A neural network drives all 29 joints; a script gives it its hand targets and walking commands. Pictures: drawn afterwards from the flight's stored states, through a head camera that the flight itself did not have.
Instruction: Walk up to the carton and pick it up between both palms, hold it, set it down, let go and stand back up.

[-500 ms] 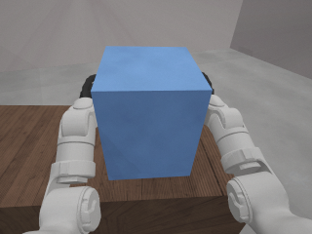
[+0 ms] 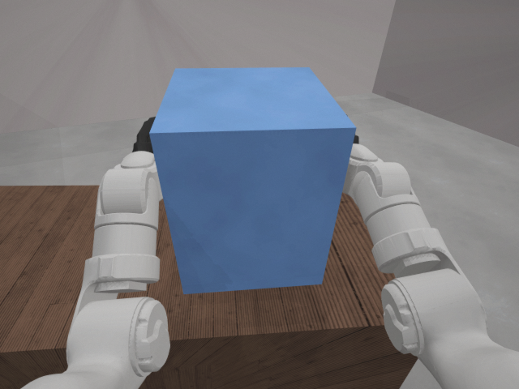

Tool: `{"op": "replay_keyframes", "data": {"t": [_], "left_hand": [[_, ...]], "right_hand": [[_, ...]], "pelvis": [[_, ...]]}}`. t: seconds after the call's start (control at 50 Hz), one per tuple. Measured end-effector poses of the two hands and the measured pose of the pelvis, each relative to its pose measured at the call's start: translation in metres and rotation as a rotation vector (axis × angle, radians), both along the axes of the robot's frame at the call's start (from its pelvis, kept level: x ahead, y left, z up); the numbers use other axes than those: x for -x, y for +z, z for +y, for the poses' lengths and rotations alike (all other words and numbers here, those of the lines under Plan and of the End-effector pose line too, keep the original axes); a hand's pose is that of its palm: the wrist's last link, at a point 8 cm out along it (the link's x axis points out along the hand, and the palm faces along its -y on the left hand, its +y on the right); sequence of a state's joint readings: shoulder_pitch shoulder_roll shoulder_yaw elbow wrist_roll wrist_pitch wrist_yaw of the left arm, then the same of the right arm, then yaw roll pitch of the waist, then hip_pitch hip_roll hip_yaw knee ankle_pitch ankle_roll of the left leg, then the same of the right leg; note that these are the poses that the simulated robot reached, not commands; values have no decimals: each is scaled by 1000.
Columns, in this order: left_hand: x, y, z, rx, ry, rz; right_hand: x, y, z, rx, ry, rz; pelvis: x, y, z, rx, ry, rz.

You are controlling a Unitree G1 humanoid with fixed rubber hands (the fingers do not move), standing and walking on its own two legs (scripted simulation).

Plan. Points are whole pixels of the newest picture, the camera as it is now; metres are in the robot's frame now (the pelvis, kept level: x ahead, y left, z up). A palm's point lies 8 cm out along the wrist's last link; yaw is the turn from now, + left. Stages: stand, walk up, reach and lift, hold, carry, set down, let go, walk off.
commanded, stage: hold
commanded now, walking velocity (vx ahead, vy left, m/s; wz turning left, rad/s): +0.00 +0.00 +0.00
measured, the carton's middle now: (248, 176) +0.35 +0.00 +0.24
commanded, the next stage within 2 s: none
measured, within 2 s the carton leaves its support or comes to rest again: neither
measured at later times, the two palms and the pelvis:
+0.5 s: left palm (142, 160) +0.37 +0.16 +0.26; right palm (342, 148) +0.37 -0.13 +0.28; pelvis -0.01 +0.00 +0.00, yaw +0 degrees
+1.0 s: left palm (143, 159) +0.37 +0.15 +0.26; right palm (343, 147) +0.37 -0.14 +0.28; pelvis +0.00 +0.00 +0.00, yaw +0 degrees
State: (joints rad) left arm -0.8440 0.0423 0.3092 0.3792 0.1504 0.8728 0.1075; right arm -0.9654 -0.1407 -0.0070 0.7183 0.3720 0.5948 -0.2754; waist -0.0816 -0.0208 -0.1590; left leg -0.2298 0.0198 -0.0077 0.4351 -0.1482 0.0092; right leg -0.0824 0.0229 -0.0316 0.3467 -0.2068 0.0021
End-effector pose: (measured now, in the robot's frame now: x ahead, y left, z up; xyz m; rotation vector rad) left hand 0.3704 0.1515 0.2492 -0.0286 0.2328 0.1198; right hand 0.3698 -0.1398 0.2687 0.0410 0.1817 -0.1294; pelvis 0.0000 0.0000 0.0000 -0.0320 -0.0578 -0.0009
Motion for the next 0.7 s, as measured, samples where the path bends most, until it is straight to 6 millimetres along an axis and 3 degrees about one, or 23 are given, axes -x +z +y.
{"op": "replay_keyframes", "data": {"t": [0.7], "left_hand": [[1,9,3,16,17,18]], "right_hand": [[-2,13,3,26,13,22]], "pelvis": [[3,-1,-2,3,1,26]]}}
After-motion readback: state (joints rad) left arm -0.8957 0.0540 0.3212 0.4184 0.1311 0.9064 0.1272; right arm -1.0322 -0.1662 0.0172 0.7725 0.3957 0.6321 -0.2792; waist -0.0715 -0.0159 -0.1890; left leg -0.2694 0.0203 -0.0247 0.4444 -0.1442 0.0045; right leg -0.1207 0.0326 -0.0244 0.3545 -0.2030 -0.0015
